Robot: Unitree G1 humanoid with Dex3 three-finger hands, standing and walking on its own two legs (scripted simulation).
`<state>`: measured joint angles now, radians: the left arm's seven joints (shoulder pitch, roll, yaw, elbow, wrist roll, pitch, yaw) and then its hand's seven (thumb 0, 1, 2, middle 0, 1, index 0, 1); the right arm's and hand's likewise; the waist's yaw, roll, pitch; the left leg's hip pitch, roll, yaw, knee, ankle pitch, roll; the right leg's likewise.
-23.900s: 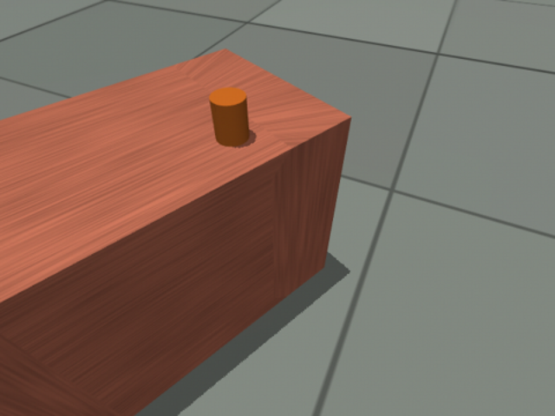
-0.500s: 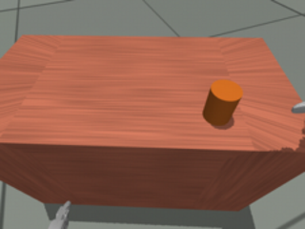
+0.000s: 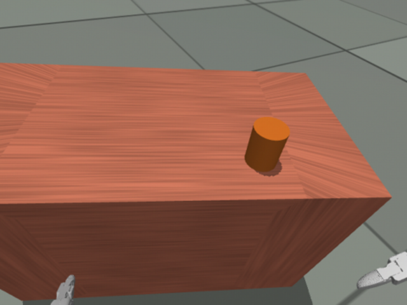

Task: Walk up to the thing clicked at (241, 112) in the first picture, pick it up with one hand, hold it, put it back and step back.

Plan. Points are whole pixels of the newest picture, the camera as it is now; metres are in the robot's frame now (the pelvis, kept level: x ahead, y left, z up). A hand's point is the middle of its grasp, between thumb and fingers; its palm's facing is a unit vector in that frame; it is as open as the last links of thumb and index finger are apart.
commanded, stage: sink last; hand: right
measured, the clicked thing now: (265, 144) +0.50 -0.17 +0.05
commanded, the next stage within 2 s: home in 0.40 s
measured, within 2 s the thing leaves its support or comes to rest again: neither
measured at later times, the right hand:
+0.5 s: hand out of the picture +0.15 -0.24 +0.17, palm faces +0.40 +0.79 -0.46, open 17.5 cm
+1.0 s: hand out of the picture +0.15 -0.20 -0.02, palm faces +0.15 +0.95 -0.26, open 17.4 cm
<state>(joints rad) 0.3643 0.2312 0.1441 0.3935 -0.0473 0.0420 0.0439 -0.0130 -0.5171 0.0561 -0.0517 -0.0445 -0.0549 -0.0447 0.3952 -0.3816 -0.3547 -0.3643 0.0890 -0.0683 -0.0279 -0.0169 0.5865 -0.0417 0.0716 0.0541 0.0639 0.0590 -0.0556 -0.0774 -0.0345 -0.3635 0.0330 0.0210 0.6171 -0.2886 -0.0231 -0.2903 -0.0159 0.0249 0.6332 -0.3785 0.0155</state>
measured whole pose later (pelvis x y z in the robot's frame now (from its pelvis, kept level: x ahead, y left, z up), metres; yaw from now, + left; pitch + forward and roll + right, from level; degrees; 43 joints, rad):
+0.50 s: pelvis -0.04 +0.02 +0.00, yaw -1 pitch -2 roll -1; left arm 0.36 0.22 0.18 0.47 -0.02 -0.11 0.05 -0.01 -0.53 0.07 -0.05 -0.05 -0.05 -0.06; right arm 0.47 -0.34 -0.39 -0.35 0.07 -0.25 -0.02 -0.02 0.56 -0.05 0.06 0.06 0.06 0.06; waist -0.06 -0.07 0.02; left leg -0.35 0.04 0.03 0.63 -0.25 0.00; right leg -0.27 -0.01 0.04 0.62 -0.32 0.03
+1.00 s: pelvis -0.02 +0.01 +0.01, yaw +0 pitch +0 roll +0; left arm 0.23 0.19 0.03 0.58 -0.02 -0.14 0.07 0.00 0.59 0.74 -0.17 -0.25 -0.18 -0.25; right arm 0.45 -0.21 -0.09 0.15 0.02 -0.19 -0.02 -0.02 0.54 -0.06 0.06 0.05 0.06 0.06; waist -0.02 -0.01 0.05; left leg -0.32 0.04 0.03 0.55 -0.23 -0.02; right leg -0.24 -0.01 0.03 0.55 -0.31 0.02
